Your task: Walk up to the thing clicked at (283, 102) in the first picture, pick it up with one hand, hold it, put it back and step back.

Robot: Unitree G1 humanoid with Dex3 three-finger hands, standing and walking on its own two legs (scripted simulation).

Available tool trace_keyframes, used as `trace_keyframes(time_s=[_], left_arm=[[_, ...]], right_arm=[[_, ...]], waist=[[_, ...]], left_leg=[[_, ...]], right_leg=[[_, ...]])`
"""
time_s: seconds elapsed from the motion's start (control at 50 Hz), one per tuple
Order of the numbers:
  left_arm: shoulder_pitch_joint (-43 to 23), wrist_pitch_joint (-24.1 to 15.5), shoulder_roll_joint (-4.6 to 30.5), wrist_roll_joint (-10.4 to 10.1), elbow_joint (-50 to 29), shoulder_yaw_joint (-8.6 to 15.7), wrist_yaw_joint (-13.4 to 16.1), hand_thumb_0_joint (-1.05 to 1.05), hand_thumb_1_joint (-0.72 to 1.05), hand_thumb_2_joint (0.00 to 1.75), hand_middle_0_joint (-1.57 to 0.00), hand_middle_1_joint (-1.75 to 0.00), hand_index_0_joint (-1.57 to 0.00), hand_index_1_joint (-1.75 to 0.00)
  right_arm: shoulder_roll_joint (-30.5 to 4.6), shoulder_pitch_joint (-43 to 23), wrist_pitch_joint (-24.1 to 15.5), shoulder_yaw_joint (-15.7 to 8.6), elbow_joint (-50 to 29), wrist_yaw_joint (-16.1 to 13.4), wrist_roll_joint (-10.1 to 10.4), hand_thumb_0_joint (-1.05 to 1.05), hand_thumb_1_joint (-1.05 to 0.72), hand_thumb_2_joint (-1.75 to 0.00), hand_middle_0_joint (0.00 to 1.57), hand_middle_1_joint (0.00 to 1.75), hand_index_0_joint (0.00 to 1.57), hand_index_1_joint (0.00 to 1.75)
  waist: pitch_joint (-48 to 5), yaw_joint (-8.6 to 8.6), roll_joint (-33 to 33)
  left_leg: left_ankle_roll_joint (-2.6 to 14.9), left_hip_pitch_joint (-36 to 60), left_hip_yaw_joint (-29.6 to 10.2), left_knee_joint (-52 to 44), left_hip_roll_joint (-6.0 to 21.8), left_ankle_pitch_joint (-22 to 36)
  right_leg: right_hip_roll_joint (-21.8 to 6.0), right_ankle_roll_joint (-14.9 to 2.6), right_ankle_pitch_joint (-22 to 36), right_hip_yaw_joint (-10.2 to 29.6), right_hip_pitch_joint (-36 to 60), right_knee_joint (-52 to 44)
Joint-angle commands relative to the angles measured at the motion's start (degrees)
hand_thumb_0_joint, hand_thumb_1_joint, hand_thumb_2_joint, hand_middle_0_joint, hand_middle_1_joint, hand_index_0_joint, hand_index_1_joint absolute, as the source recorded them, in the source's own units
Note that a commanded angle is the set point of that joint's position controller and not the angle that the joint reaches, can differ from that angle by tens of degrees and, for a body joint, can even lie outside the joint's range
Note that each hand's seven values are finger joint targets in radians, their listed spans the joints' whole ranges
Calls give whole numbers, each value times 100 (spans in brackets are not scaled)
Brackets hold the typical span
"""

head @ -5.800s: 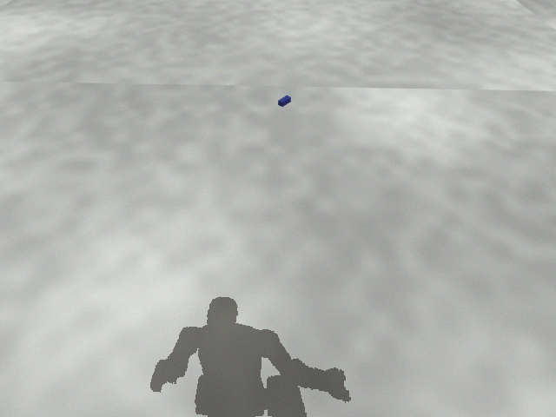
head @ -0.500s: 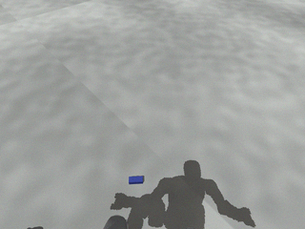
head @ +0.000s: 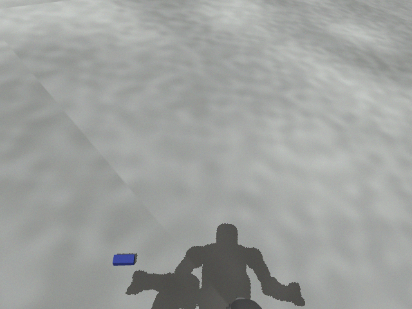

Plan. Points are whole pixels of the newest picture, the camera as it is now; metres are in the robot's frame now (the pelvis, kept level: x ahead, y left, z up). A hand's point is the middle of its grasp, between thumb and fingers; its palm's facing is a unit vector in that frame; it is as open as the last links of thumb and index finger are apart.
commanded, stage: walk up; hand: left
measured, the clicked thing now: (124, 260) +0.44 +0.28 -0.74
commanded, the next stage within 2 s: none
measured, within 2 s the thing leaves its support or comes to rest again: neither
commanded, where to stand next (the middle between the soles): +0.09 -0.01 m, yaw +5 degrees
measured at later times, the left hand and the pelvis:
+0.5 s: hand out of the picture +0.06 +0.20 -0.12, palm faces +0.07 -0.84 -0.53, open 7.4 cm; pelvis +0.05 -0.10 +0.00, yaw +5 degrees
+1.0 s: hand out of the picture +0.08 +0.24 -0.15, palm faces +0.07 -0.90 -0.43, open 7.4 cm; pelvis +0.05 -0.05 -0.01, yaw +6 degrees
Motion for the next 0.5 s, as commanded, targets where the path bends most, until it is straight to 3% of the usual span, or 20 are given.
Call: trace_keyframes(time_s=[0.0,0.04,0.06,0.08,0.1,0.12,0.14,0.16,0.2,0.26,0.32,0.34,0.36,0.38,0.42,0.48], left_arm=[[274,-269,716,-175,21,273,87,0,90,90,-20,-30,-20,-30],[665,-366,727,-217,374,313,224,0,90,90,-20,-30,-20,-30],[890,-425,758,-194,551,340,316,0,90,90,-20,-30,-20,-30],[948,-492,957,-135,586,350,406,0,90,90,-20,-30,-20,-30],[871,-551,1399,-15,525,415,471,0,90,90,-20,-30,-20,-30],[134,-628,1702,41,195,385,518,0,90,90,-20,-30,-20,-30],[-586,-625,2007,-6,112,406,532,0,90,90,-20,-30,-20,-30],[-625,-673,1721,-54,108,390,539,0,90,90,-20,-30,-20,-30],[-490,-809,1461,-87,263,311,560,0,90,90,-20,-30,-20,-30],[-110,-905,1453,-137,421,307,652,0,90,90,-20,-30,-20,-30],[250,-966,1338,-188,415,278,787,0,90,90,-20,-30,-20,-30],[419,-979,1305,-210,426,270,834,0,90,90,-20,-30,-20,-30],[462,-985,1351,-196,391,283,865,0,90,90,-20,-30,-20,-30],[553,-985,1294,-210,371,273,893,0,90,90,-20,-30,-20,-30],[650,-976,1301,-193,294,280,935,0,90,90,-20,-30,-20,-30],[587,-954,1360,-175,155,274,953,0,90,90,-20,-30,-20,-30]], right_arm=[[-1776,-604,51,-402,-479,168,-98,0,-90,-90,20,30,20,30],[-1646,-793,252,-347,-544,242,-102,0,-90,-90,20,30,20,30],[-1368,-736,361,-279,-509,246,-105,0,-90,-90,20,30,20,30],[-971,-666,437,-160,-539,239,-67,0,-90,-90,20,30,20,30],[-515,-633,459,-18,-637,237,23,0,-90,-90,20,30,20,30],[-697,-603,503,-64,-634,215,86,0,-90,-90,20,30,20,30],[-1179,-507,462,-227,-516,175,87,0,-90,-90,20,30,20,30],[-1378,-490,463,-272,-352,187,112,0,-90,-90,20,30,20,30],[-1256,-169,494,-262,-52,218,153,0,-90,-90,20,30,20,30],[-1235,-222,596,-314,-142,312,26,0,-90,-90,20,30,20,30],[-1160,-634,674,-342,-375,408,-56,0,-90,-90,20,30,20,30],[-1122,-734,697,-343,-441,434,-64,0,-90,-90,20,30,20,30],[-1036,-868,711,-334,-555,457,-85,0,-90,-90,20,30,20,30],[-1021,-955,724,-343,-588,473,-76,0,-90,-90,20,30,20,30],[-919,-1162,731,-335,-719,507,-63,0,-90,-90,20,30,20,30],[-835,-1350,714,-347,-815,534,-46,0,-90,-90,20,30,20,30]], waist=[[-45,126,2599],[-189,316,2230],[-286,449,1519],[-237,562,483],[18,592,-739],[289,377,-371],[511,127,-404],[585,142,6],[295,77,-170],[105,158,-461],[-66,305,-305],[-159,382,-223],[-217,388,-313],[-289,439,-233],[-397,489,-360],[-566,462,-373]], left_leg=[[932,-762,-695,-1562,442,-2328],[862,-1225,-549,-776,319,-2423],[729,-1391,-344,186,102,-2449],[578,-1613,47,1322,-241,-2393],[289,-2113,-38,2409,-606,-2037],[173,-2007,-1079,2636,-618,-1482],[166,-1848,-1177,2544,-312,-1455],[170,-1904,-1236,2491,-157,-1206],[206,-1680,-1190,2454,-206,-768],[155,-1597,-1162,2512,-224,-744],[102,-1758,-1130,2485,-322,-728],[75,-1813,-1142,2439,-405,-699],[68,-1815,-1093,2394,-353,-735],[55,-1789,-1042,2340,-413,-754],[43,-1808,-917,1980,-394,-863],[63,-1457,-593,1507,-330,-938]], right_leg=[[264,124,-202,-864,810,-1171],[465,163,232,-1038,1706,-1856],[566,198,191,-945,2034,-2251],[424,139,-138,-643,2001,-2967],[-717,-212,-1643,1498,1420,-3902],[-1409,-583,-2970,2924,590,-4650],[-1668,-1106,-3066,3221,339,-4753],[-1451,-997,-2684,2697,535,-4468],[-1075,-781,-1224,1697,1100,-3871],[-1268,-1012,600,1431,1438,-3512],[-1315,-1069,2759,1037,2012,-3110],[-1223,-960,3536,870,2309,-2894],[-1335,-1095,4020,803,2380,-2809],[-1257,-1019,4402,669,2526,-2694],[-1294,-1126,4799,588,2770,-2539],[-1360,-1240,4837,429,2678,-2347]])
